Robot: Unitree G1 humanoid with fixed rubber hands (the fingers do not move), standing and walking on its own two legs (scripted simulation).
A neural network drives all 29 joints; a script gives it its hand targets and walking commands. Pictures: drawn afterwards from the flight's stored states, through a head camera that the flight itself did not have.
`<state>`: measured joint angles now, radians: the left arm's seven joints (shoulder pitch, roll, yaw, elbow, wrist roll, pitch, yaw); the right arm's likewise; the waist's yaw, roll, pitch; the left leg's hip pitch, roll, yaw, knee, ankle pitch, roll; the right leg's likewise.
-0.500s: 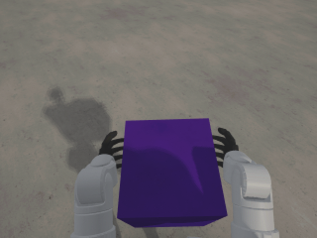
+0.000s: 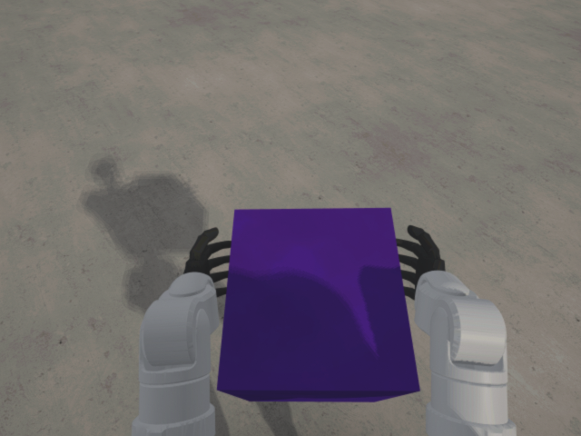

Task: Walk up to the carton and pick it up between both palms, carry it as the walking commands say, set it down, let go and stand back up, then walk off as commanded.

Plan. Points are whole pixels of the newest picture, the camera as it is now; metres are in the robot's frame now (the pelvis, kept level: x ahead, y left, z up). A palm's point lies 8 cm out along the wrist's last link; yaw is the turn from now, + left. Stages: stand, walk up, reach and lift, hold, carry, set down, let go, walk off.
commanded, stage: carry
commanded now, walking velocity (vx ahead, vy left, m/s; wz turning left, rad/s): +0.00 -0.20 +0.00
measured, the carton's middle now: (311, 316) +0.28 -0.01 +0.00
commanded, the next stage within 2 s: none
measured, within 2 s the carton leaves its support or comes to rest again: neither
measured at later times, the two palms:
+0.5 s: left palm (321, 323) +0.23 -0.01 +0.09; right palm (568, 329) +0.21 -0.30 +0.09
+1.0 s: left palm (343, 352) +0.18 -0.03 +0.11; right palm out of the picture +0.19 -0.32 +0.11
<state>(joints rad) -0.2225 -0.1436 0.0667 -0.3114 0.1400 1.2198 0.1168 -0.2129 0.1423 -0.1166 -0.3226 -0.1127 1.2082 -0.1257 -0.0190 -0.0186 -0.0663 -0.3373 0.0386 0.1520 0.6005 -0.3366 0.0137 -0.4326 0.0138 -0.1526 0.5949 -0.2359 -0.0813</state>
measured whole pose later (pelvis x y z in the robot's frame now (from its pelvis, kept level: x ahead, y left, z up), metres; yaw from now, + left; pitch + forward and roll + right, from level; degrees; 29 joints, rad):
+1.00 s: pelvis -0.08 -0.17 +0.01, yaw +1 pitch +2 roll +0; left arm -0.23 -0.14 0.08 -0.25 0.15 1.26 0.11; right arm -0.22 0.14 -0.11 -0.25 -0.14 1.24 -0.12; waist -0.01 0.01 -0.12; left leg -0.28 0.04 0.10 0.48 -0.24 0.00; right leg -0.33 0.04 -0.16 0.40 -0.12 -0.09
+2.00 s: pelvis -0.07 -0.12 +0.01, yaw +1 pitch +2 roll +0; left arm -0.23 -0.15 0.10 -0.07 0.18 1.05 0.10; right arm -0.23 0.15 -0.12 -0.07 -0.17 1.04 -0.11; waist 0.01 0.00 -0.09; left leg -0.26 -0.02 0.13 0.51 -0.29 0.07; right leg -0.35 -0.04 -0.12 0.50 -0.19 -0.03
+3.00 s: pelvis -0.05 -0.13 +0.01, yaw +0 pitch +2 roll +0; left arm -0.20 -0.14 0.11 0.04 0.18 0.87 0.10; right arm -0.19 0.14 -0.11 0.04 -0.17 0.87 -0.10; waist 0.00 0.00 -0.11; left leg -0.23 -0.02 0.13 0.49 -0.31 0.06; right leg -0.33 -0.03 -0.13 0.51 -0.22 -0.03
